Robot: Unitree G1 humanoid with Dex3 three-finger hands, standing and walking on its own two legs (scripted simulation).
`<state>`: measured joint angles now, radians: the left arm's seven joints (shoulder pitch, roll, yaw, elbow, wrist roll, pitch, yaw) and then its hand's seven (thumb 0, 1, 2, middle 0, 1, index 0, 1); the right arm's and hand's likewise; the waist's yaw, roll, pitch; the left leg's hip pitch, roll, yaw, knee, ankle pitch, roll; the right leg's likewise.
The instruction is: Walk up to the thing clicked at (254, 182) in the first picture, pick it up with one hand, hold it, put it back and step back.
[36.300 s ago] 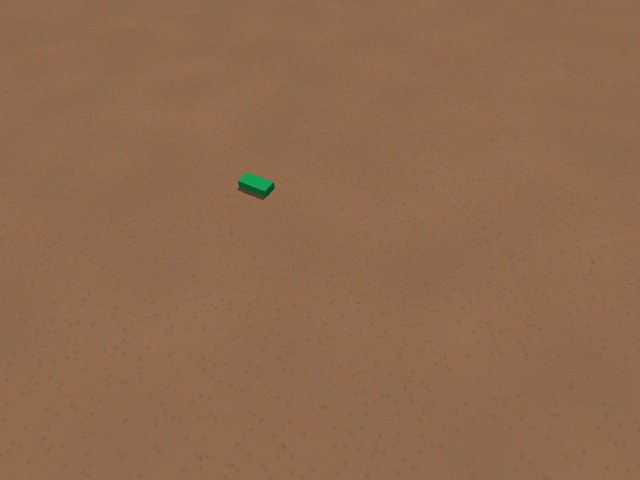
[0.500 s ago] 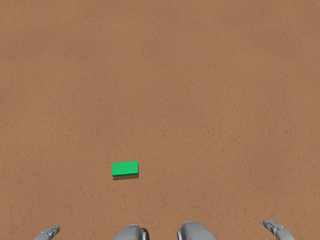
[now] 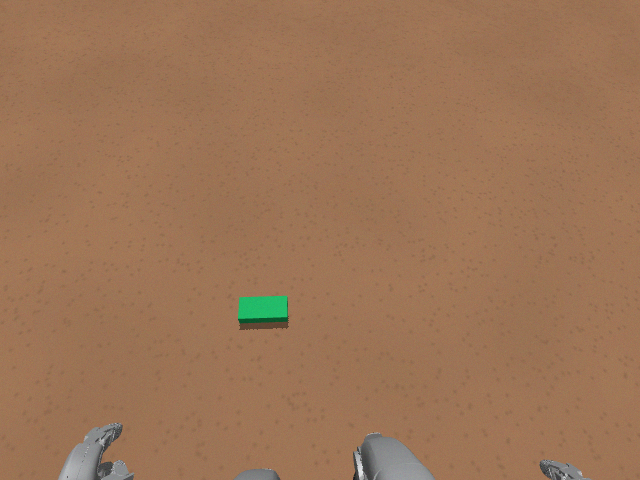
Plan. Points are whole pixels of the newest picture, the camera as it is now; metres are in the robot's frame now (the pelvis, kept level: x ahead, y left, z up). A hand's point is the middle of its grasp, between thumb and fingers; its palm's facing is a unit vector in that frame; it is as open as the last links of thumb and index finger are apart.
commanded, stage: step back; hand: left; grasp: from above
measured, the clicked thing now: (263, 309) +0.65 +0.17 -0.74
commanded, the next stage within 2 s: none
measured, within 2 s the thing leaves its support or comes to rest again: neither
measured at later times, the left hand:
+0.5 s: hand out of the picture -0.05 +0.23 -0.13, palm faces -0.05 -0.91 -0.42, open 7.4 cm
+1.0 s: hand out of the picture -0.26 +0.21 -0.15, palm faces -0.07 -0.91 -0.41, open 7.4 cm
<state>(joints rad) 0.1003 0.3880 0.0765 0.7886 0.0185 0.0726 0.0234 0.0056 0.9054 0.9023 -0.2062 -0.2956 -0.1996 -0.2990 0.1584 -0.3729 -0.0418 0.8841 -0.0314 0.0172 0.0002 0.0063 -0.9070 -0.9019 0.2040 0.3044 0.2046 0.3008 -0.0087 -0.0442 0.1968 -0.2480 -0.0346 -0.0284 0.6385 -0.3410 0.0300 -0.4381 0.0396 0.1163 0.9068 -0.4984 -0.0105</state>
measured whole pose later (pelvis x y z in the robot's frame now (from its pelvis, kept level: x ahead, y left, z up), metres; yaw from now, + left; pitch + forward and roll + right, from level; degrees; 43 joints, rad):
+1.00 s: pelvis -0.35 -0.06 -0.01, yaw -4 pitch -2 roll -1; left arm 0.20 0.37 0.08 0.87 0.04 0.06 -0.01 0.01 0.91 0.90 -0.21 -0.30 -0.20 -0.30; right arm 0.09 -0.42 -0.05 0.82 -0.02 0.05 -0.02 0.01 -0.90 -0.90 0.21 0.30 0.21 0.30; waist 0.01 0.04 0.16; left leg -0.52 0.04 -0.09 0.78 -0.35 -0.01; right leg -0.25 0.03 0.02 0.70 -0.41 -0.01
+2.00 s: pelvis -0.39 -0.04 +0.01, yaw +1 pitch -2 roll -1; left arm 0.13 0.38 0.04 1.05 0.01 -0.02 0.00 0.01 0.91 0.90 -0.21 -0.30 -0.20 -0.30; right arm 0.12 -0.32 -0.02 1.04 -0.02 -0.02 0.01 0.01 -0.91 -0.90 0.20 0.30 0.21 0.30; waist 0.01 -0.01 0.07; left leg -0.21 0.00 0.00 0.55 -0.30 0.01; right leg -0.18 -0.03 0.01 0.51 -0.30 0.03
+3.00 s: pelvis -0.40 -0.06 +0.02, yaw +1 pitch -2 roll +0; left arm 0.10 0.35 -0.01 1.14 0.01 -0.01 0.00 0.01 0.91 0.90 -0.21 -0.30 -0.20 -0.30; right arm 0.10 -0.35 0.00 1.16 -0.01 -0.02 0.01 0.01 -0.91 -0.90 0.20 0.30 0.20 0.30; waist -0.01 0.01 0.04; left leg -0.12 0.02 0.00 0.31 -0.16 -0.02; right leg -0.11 -0.01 0.01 0.32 -0.19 0.01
